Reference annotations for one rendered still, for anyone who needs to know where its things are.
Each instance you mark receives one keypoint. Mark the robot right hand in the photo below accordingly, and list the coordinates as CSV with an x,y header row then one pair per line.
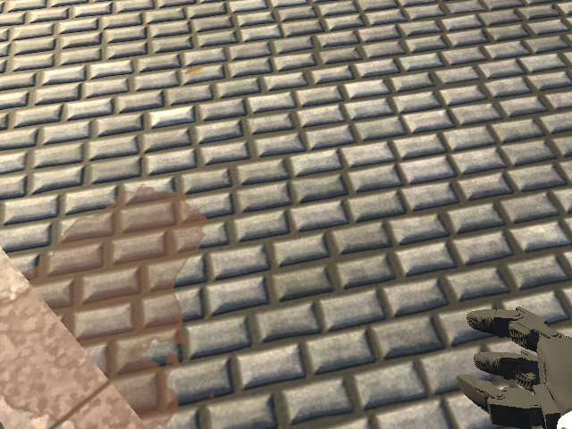
x,y
548,375

